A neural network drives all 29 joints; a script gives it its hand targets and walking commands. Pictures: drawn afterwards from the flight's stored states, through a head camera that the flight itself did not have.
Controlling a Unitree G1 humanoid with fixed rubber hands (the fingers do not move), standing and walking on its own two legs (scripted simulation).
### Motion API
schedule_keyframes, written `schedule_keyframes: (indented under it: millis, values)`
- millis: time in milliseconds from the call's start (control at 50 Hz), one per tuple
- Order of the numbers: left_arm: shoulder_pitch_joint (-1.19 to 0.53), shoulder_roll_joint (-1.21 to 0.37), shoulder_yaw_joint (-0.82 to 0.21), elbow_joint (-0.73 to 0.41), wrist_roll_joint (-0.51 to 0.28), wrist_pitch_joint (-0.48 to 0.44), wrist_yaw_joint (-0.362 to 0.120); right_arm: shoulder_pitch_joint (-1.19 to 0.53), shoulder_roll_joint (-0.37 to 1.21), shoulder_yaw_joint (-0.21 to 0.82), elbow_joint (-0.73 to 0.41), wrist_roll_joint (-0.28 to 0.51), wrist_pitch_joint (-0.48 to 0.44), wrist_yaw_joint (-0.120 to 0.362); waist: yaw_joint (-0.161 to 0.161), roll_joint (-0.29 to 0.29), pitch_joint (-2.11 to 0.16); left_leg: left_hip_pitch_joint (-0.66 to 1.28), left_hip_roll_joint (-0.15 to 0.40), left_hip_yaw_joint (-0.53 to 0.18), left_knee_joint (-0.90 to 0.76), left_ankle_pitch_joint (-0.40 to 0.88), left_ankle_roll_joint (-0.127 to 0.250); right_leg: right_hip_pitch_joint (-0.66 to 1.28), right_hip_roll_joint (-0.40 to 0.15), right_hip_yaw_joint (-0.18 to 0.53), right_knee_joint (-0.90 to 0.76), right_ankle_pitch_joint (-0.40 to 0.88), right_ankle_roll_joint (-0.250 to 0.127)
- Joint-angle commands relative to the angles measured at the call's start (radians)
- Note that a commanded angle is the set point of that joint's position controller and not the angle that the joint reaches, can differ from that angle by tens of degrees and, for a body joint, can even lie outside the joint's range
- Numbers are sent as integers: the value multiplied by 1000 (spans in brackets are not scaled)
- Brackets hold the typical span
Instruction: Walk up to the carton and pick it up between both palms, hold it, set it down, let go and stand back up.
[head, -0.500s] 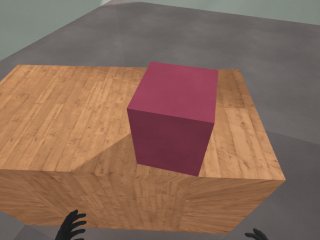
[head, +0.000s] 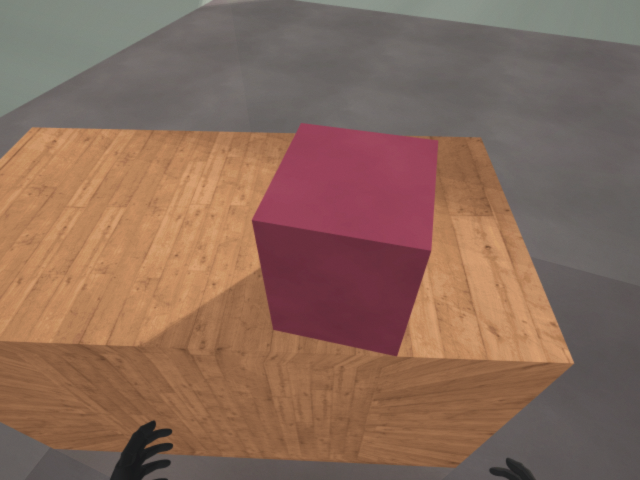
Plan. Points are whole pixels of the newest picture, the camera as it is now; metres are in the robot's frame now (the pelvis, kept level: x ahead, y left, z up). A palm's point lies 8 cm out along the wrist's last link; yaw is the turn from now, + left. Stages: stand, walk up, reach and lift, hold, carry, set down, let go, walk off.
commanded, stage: stand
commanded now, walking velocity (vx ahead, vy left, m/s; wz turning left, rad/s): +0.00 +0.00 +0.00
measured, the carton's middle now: (349, 241) +0.43 -0.03 +0.05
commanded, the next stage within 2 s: none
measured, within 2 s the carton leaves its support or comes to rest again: neither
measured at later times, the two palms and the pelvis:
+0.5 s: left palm out of the picture +0.14 +0.26 -0.09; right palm out of the picture +0.09 -0.26 -0.11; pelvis +0.00 +0.00 +0.00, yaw +0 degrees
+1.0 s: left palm out of the picture +0.13 +0.26 -0.10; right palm out of the picture +0.09 -0.26 -0.11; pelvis +0.01 +0.00 +0.00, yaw +0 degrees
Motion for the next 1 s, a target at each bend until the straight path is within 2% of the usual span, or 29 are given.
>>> schedule_keyframes:
  millis: [0,80,100,140,220,240,260,320,340,360,380,400,440,460,480,500,520,540,660,680,700,720,740,780,800,820,900,920,980]
  values:
    - [-3,250,33,-23,103,-30,-4,-30,-242,-20,-21,1,-10,-21,28,33,28,-68,103,-91,-178,192,26,6,-148,137,-34,115,-18]
    - [-17,244,29,-29,103,-31,-4,-47,-259,-22,-19,-1,-7,-22,30,-4,33,-63,107,-97,-169,206,30,-3,-145,129,-34,126,-21]
    - [-16,226,22,-22,101,-30,-7,-47,-262,-23,-15,1,-9,-21,29,35,30,-64,106,-93,-164,205,32,2,-147,134,-35,146,-21]
    - [-4,236,29,-18,104,-31,-2,-37,-267,-24,-6,1,-8,-21,31,3,29,-51,104,-93,-165,239,32,4,-143,134,-34,150,-24]
    - [-4,237,26,-12,104,-26,-2,-49,-271,-28,-5,2,-8,-22,31,36,35,-64,107,-95,-174,218,30,0,-145,124,-27,128,-21]
    - [-10,243,28,-17,104,-26,-1,-40,-268,-24,-2,4,-9,-19,23,-12,34,-57,106,-102,-172,240,28,7,-142,122,-26,147,-17]
    - [-12,227,22,-16,103,-28,-1,-28,-259,-25,3,5,-11,-19,24,20,25,-55,108,-91,-166,242,27,8,-146,129,-25,144,-18]
    - [-17,247,30,-10,106,-26,-2,-20,-256,-21,10,2,-9,-26,19,8,30,-49,104,-95,-168,235,24,8,-145,126,-29,152,-14]
    - [10,243,29,-7,103,-26,-1,-35,-253,-22,6,2,-6,-27,34,31,47,-62,106,-93,-178,235,29,-6,-145,128,-34,127,-17]
    - [-13,248,30,-11,105,-26,2,-42,-264,-24,3,6,-6,-28,29,6,35,-67,107,-96,-171,233,29,15,-141,129,-26,140,-17]
    - [-16,245,29,-5,108,-26,-1,-33,-264,-22,7,3,-5,-28,18,22,50,-63,105,-91,-176,228,23,-3,-145,125,-31,133,-15]
    - [11,238,29,0,105,-26,1,-27,-252,-20,13,0,-9,-27,29,8,28,-41,106,-97,-172,241,27,7,-143,123,-35,137,-20]
    - [6,250,28,-3,102,-29,3,-28,-247,-18,12,6,-6,-23,22,28,34,-43,110,-94,-170,248,23,1,-147,127,-26,151,-20]
    - [8,247,27,-2,96,-30,4,-41,-257,-23,4,4,-8,-26,33,19,28,-60,108,-91,-167,232,26,18,-147,128,-29,155,-15]
    - [0,237,26,2,105,-28,3,-19,-242,-17,16,6,-9,-26,17,-8,33,-34,104,-91,-173,238,22,-2,-147,122,-31,146,-17]
    - [9,245,28,-2,101,-31,5,-41,-255,-21,10,3,-10,-27,36,6,43,-54,110,-92,-168,240,27,2,-147,128,-32,147,-16]
    - [-15,253,31,1,103,-28,3,-49,-252,-19,10,3,-7,-24,24,-15,49,-57,109,-93,-172,234,29,4,-148,127,-32,164,-17]
    - [-12,238,26,-4,104,-27,1,-30,-249,-17,17,1,-5,-25,27,35,31,-53,107,-86,-170,239,25,9,-151,130,-27,145,-19]
    - [-7,247,26,-6,106,-27,2,-30,-252,-18,19,1,-4,-25,22,-16,45,-47,106,-95,-177,231,24,-11,-145,123,-35,140,-13]
    - [3,248,29,-3,99,-28,0,-47,-263,-22,15,1,-5,-24,30,9,29,-52,107,-89,-174,240,30,7,-146,126,-30,150,-17]
    - [7,242,24,4,101,-27,1,-47,-257,-17,19,4,-5,-25,40,-18,42,-65,106,-92,-175,235,27,13,-145,121,-29,150,-18]
    - [-20,247,27,1,107,-25,0,-37,-251,-18,16,5,-5,-19,17,-3,43,-52,104,-89,-170,235,21,-1,-148,121,-27,155,-15]
    - [-3,237,27,0,102,-27,0,-34,-247,-16,19,5,-6,-22,27,20,39,-53,105,-91,-180,223,25,-2,-148,128,-35,138,-16]
    - [7,235,26,3,99,-27,2,-35,-264,-19,23,6,-3,-24,37,2,48,-65,109,-95,-176,229,28,9,-147,125,-42,114,-16]
    - [7,231,23,5,101,-26,2,-27,-256,-20,22,8,-5,-24,24,22,63,-53,106,-87,-180,231,24,-11,-150,133,-46,131,-19]
    - [1,249,30,8,104,-29,6,-31,-251,-19,26,1,-8,-24,26,-18,40,-36,106,-95,-176,250,25,8,-149,128,-43,147,-20]
    - [-3,235,22,11,101,-26,2,-19,-262,-22,28,5,-7,-29,18,39,38,-52,102,-87,-174,234,25,13,-149,132,-39,145,-16]
    - [-6,242,26,4,103,-26,6,-33,-256,-18,27,2,-5,-27,20,-8,56,-49,110,-97,-180,231,26,-8,-150,121,-32,138,-15]
    - [8,245,26,13,102,-24,5,-30,-257,-20,31,7,-4,-26,27,-5,48,-63,100,-86,-182,233,23,20,-147,123,-32,145,-14]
